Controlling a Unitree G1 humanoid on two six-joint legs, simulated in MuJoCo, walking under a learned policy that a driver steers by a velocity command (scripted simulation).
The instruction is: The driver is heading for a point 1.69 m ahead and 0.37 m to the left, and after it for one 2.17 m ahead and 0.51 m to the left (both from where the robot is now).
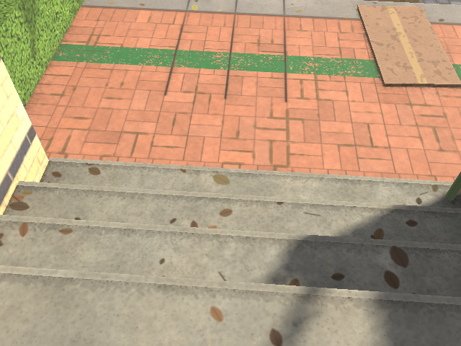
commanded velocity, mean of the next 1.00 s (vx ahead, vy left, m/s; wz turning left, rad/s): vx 0.30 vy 0.00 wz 0.46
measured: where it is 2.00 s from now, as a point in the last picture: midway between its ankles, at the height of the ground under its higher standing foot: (134, 280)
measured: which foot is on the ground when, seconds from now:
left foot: down 0.00-0.38, up 0.40-0.80, down 0.82-1.00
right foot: up 0.00-0.34, down 0.36-0.82, up 0.84-1.00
